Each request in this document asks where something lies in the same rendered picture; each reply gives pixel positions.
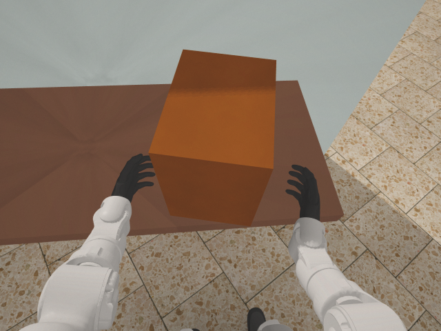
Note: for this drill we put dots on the table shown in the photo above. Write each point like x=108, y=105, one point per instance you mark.
x=62, y=150

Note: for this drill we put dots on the left robot hand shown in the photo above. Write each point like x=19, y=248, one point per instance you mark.
x=126, y=185

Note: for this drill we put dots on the robot left upper arm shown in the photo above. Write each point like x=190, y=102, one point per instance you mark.
x=79, y=298

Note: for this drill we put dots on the right robot forearm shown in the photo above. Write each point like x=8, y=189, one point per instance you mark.
x=321, y=279

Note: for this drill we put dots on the left robot forearm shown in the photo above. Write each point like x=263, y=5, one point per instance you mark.
x=106, y=244

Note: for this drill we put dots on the right robot hand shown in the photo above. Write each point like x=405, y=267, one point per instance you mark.
x=309, y=199

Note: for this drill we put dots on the right robot foot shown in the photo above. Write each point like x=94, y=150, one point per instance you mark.
x=255, y=318

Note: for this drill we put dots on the robot right upper arm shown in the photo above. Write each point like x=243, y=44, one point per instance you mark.
x=374, y=316

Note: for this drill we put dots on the carton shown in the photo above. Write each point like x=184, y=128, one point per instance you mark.
x=213, y=149

